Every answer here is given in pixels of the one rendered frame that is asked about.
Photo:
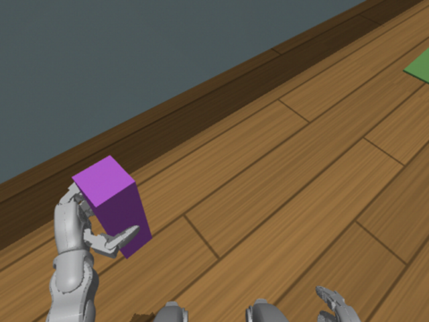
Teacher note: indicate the carton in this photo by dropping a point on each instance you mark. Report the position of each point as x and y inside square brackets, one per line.
[114, 198]

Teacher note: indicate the left robot arm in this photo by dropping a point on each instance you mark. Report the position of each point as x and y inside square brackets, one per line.
[73, 287]

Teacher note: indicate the right robot hand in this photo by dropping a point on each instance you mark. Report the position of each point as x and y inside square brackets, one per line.
[343, 312]

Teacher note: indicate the left robot hand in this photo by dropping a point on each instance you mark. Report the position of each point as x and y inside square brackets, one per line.
[72, 228]

